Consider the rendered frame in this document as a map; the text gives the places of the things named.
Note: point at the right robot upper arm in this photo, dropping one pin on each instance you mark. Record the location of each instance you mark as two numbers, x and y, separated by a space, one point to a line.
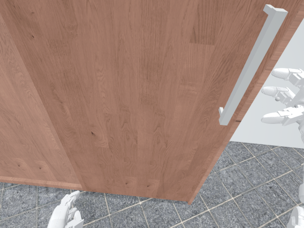
297 218

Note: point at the wardrobe door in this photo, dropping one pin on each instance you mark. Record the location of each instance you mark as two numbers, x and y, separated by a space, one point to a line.
133 87
29 145

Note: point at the handle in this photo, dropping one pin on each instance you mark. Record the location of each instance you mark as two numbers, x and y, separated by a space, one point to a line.
267 34

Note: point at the left robot hand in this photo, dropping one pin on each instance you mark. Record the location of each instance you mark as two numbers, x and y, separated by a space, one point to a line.
61 215

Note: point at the right robot hand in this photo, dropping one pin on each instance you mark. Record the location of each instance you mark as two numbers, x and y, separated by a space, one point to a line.
291 114

